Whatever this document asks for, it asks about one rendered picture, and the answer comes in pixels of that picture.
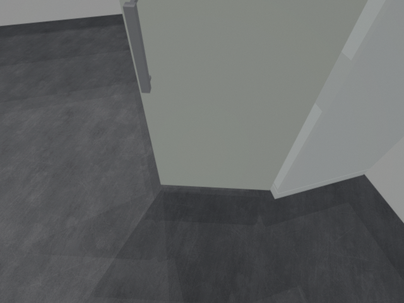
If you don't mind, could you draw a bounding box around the fridge door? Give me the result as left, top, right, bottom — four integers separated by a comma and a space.
119, 0, 368, 190

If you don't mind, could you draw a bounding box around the handle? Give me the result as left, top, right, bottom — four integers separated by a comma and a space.
123, 0, 151, 93

